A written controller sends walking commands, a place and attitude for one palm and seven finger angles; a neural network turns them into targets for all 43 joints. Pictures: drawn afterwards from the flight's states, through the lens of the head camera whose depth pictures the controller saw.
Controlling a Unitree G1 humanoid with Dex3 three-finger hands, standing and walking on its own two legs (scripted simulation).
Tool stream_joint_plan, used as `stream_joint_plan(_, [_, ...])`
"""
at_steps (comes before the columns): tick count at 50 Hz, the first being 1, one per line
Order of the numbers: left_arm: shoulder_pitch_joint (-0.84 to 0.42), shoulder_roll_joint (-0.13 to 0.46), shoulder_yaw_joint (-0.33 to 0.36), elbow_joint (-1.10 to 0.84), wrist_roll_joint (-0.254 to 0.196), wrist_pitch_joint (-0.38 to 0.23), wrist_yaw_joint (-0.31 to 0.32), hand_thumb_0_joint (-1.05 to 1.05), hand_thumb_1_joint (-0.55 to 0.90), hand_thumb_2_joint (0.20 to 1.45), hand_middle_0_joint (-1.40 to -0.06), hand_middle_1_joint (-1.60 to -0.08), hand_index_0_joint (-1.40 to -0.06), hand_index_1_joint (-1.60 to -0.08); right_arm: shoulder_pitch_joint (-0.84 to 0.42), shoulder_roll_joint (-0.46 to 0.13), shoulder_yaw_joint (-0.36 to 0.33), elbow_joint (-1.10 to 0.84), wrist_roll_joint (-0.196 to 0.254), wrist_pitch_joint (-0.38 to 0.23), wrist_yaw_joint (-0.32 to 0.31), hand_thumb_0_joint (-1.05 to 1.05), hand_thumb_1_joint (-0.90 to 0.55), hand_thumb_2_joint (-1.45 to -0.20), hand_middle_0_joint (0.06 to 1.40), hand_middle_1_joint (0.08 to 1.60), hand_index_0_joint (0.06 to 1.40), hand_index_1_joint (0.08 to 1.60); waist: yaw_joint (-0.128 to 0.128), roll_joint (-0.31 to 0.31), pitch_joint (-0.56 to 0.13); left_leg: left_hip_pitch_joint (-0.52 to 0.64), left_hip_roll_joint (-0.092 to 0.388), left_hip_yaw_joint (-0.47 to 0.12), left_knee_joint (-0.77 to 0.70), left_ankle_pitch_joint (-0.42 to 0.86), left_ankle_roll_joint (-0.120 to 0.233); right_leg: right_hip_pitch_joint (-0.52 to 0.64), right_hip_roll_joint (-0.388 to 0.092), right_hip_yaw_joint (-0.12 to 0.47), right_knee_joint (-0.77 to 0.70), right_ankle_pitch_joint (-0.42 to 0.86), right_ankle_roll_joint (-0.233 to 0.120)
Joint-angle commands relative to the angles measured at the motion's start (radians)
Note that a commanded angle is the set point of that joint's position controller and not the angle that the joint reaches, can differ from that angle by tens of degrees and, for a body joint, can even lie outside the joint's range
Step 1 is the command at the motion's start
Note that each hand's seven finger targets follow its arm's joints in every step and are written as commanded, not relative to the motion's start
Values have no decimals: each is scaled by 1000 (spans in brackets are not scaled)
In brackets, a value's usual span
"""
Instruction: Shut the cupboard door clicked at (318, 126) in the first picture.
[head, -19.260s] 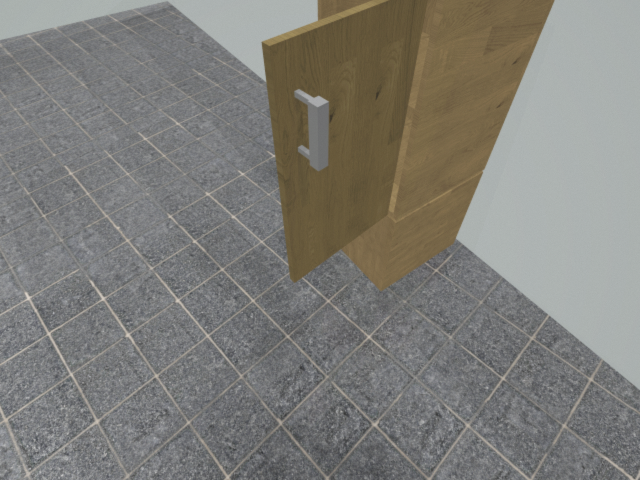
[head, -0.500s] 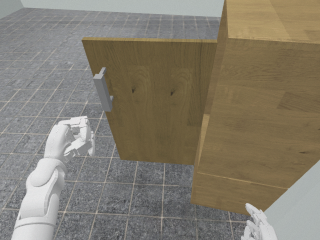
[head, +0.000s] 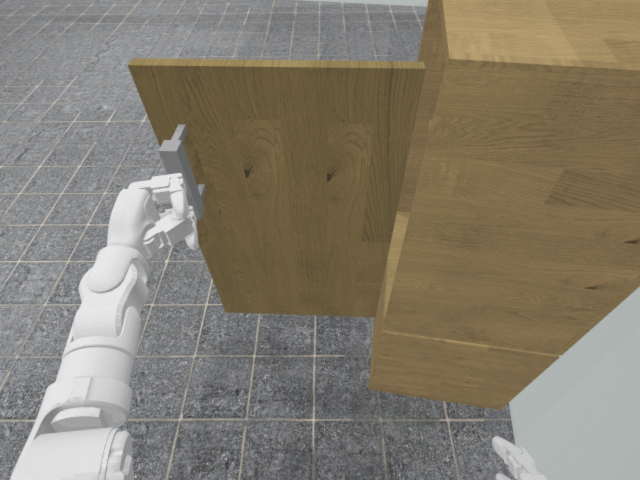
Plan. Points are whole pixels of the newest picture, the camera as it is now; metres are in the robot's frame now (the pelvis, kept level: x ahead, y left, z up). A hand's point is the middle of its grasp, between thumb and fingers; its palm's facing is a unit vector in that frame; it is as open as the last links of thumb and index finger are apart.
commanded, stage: bring the fist close to the handle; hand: left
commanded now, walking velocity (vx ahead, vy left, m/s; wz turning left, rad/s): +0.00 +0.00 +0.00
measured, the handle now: (187, 172) +0.49 +0.20 +0.12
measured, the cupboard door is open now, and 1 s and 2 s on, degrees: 97 91 75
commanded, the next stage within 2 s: push the door shut along its arc in 0.40 s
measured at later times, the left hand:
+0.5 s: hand (188, 220) +0.40 +0.18 +0.12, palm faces +0.00 -1.00 -0.03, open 3.1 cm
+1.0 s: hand (197, 191) +0.45 +0.18 +0.13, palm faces -0.11 -0.99 -0.03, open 3.1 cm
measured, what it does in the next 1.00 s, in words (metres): stands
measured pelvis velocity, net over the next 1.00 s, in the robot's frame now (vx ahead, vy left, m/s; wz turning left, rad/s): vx -0.01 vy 0.00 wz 0.00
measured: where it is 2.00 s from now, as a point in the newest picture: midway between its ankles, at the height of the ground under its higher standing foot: outside the picture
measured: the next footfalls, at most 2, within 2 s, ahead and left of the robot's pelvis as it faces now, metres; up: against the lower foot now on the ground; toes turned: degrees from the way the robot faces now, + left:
none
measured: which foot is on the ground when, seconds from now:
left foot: down 0.00-1.00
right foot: down 0.00-1.00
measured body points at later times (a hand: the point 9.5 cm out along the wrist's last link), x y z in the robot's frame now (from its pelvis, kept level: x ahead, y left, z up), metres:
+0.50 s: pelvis +0.00 +0.00 +0.00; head +0.02 -0.01 +0.45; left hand +0.39 +0.23 +0.13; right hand +0.11 -0.26 -0.11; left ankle -0.01 +0.11 -0.73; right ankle +0.00 -0.11 -0.73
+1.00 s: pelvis -0.01 +0.00 -0.01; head +0.04 -0.01 +0.44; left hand +0.45 +0.23 +0.13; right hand +0.05 -0.28 -0.12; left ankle -0.01 +0.11 -0.73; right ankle +0.00 -0.11 -0.73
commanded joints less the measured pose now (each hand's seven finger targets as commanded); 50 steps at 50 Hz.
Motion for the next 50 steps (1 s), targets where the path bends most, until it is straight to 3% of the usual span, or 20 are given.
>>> stream_joint_plan(1, [-421,209,72,-147,-5,-90,11,0,900,900,-1300,-1500,-1300,-1500,0,-131,-54,-118,-1,-27,3,0,-900,-900,200,300,200,300,-2,-2,-301,141,-3,-31,-60,313,7,89,14,12,-52,327,-15])
stream_joint_plan(2, [-397,244,98,-139,0,-95,14,0,900,900,-1300,-1500,-1300,-1500,6,-138,-57,-120,-3,-19,2,0,-900,-900,200,300,200,300,3,-28,-313,136,-2,-32,-56,326,11,111,14,14,-51,339,-15])
stream_joint_plan(3, [-407,213,71,-161,1,-102,10,0,900,900,-1300,-1500,-1300,-1500,3,-131,-56,-128,-2,-17,6,0,-900,-900,200,300,200,300,2,9,-326,146,-3,-28,-57,348,10,113,12,15,-45,362,-15])
stream_joint_plan(5, [-382,233,100,-163,-6,-111,9,0,900,900,-1300,-1500,-1300,-1500,12,-132,-60,-130,-2,-10,10,0,-900,-900,200,300,200,300,8,-2,-342,146,-2,-23,-56,369,9,128,15,14,-44,390,-14])
stream_joint_plan(7, [-323,270,136,-152,-8,-117,8,0,900,900,-1300,-1500,-1300,-1500,16,-137,-63,-135,-5,0,10,0,-900,-900,200,300,200,300,20,-50,-331,121,0,-21,-60,375,13,160,17,16,-48,406,-13])
stream_joint_plan(8, [-329,229,104,-182,-10,-122,3,0,900,900,-1300,-1500,-1300,-1500,8,-131,-61,-145,-1,1,13,0,-900,-900,200,300,200,300,15,-33,-323,125,-1,-16,-65,380,14,155,16,16,-47,417,-11])
stream_joint_plan(9, [-315,234,111,-193,-10,-124,2,0,900,900,-1300,-1500,-1300,-1500,6,-129,-65,-146,1,2,14,0,-900,-900,200,300,200,300,19,-11,-327,134,-1,-12,-64,380,13,151,17,18,-49,414,-12])
stream_joint_plan(11, [-346,199,75,-209,-14,-121,0,0,900,900,-1300,-1500,-1300,-1500,4,-126,-64,-143,4,4,14,0,-900,-900,200,300,200,300,-2,5,-296,144,1,-12,-66,358,13,117,21,14,-58,389,-10])
stream_joint_plan(12, [-351,236,101,-197,-13,-121,6,0,900,900,-1300,-1500,-1300,-1500,11,-134,-65,-137,1,9,9,0,-900,-900,200,300,200,300,-3,-43,-278,127,3,-19,-69,334,17,125,21,13,-66,368,-9])
stream_joint_plan(16, [-402,207,71,-232,-13,-124,4,0,900,900,-1300,-1500,-1300,-1500,-3,-126,-62,-138,4,7,4,0,-900,-900,200,300,200,300,-14,16,-285,148,-2,-16,-76,306,14,107,22,16,-69,344,-11])
stream_joint_plan(17, [-401,222,81,-231,-13,-126,7,0,900,900,-1300,-1500,-1300,-1500,2,-129,-64,-134,1,9,1,0,-900,-900,200,300,200,300,-16,-17,-292,150,0,-19,-71,298,20,115,21,18,-74,339,-8])
stream_joint_plan(20, [-403,192,56,-220,-16,-126,2,0,900,900,-1300,-1500,-1300,-1500,-10,-124,-60,-133,5,7,0,0,-900,-900,200,300,200,300,-18,14,-288,158,-3,-20,-77,278,15,98,22,15,-75,319,-11])
stream_joint_plan(22, [-406,214,68,-175,-15,-123,3,0,900,900,-1300,-1500,-1300,-1500,-3,-132,-59,-122,5,11,-4,0,-900,-900,200,300,200,300,-22,-36,-262,139,-1,-25,-78,253,18,96,22,14,-83,293,-11])
stream_joint_plan(25, [-385,200,65,-169,-15,-118,0,0,900,900,-1300,-1500,-1300,-1500,-15,-127,-57,-136,6,11,1,0,-900,-900,200,300,200,300,-7,-9,-288,142,-6,-23,-80,269,14,109,18,15,-73,316,-13])
stream_joint_plan(27, [-429,188,34,-158,-7,-118,-6,0,900,900,-1300,-1500,-1300,-1500,-11,-130,-55,-132,6,15,0,0,-900,-900,200,300,200,300,-27,-20,-266,150,-2,-28,-72,277,17,91,18,11,-73,316,-12])
stream_joint_plan(32, [-559,253,65,-72,-8,-132,-26,0,900,900,-1300,-1500,-1300,-1500,0,-141,-51,-119,3,24,-7,0,-900,-900,200,300,200,300,-40,-41,-265,129,-7,-28,-64,225,20,73,15,25,-76,280,-11])
stream_joint_plan(34, [-617,248,53,-18,-3,-141,-41,0,900,900,-1300,-1500,-1300,-1500,2,-137,-48,-111,4,26,-7,0,-900,-900,200,300,200,300,-49,-12,-260,121,-10,-27,-60,218,18,54,14,27,-70,277,-13])
stream_joint_plan(39, [-697,325,96,151,1,-169,-85,0,900,900,-1300,-1500,-1300,-1500,43,-155,-48,-96,0,34,-9,0,-900,-900,200,300,200,300,-60,-38,-293,73,-13,-28,-40,201,21,52,11,38,-53,273,-12])
stream_joint_plan(41, [-738,325,84,184,3,-183,-110,0,900,900,-1300,-1500,-1300,-1500,56,-157,-49,-92,0,35,-7,0,-900,-900,200,300,200,300,-70,-7,-296,65,-13,-29,-30,207,18,36,12,38,-44,282,-14])
stream_joint_plan(50, [-873,318,51,255,1,-214,-179,0,900,900,-1300,-1500,-1300,-1500,132,-177,-66,-62,-8,39,-4,0,-900,-900,200,300,200,300,-116,8,-366,78,-8,-45,8,237,22,-32,23,32,-18,291,-11])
